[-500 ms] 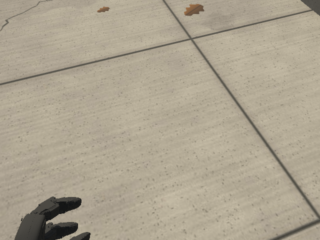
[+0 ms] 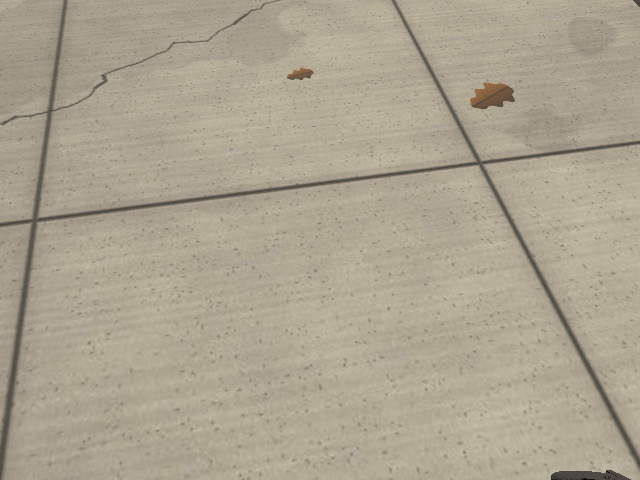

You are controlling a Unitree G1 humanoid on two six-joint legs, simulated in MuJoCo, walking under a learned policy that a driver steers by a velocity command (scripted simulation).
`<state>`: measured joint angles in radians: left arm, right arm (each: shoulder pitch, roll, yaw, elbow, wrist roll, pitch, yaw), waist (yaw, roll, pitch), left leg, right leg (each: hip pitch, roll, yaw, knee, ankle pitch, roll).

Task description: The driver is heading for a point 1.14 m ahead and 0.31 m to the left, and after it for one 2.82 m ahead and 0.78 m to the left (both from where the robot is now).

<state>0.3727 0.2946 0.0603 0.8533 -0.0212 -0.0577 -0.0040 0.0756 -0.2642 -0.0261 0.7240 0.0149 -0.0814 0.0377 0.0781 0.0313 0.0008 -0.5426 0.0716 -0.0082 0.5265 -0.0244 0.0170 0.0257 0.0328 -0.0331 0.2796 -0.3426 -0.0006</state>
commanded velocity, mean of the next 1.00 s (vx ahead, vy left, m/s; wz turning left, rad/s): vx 0.50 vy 0.00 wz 0.15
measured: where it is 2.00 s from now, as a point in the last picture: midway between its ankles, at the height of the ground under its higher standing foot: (274, 250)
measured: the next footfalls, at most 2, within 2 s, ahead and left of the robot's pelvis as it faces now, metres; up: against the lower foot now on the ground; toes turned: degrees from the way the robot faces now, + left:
left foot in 0.04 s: +0.18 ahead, +0.13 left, +0.00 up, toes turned +2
right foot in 0.58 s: +0.49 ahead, -0.11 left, +0.00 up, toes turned -2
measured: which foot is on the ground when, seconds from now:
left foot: up 0.00-0.02, down 0.04-0.58, up 0.60-1.00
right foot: down 0.00-0.04, up 0.06-0.56, down 0.58-1.00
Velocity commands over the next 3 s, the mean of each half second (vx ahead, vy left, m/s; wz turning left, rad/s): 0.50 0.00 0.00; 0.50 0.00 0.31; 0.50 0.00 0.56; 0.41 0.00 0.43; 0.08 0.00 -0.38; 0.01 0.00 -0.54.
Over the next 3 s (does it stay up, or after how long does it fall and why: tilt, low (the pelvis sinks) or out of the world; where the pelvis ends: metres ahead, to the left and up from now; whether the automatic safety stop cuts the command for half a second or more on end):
stays up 1.11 0.26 0.00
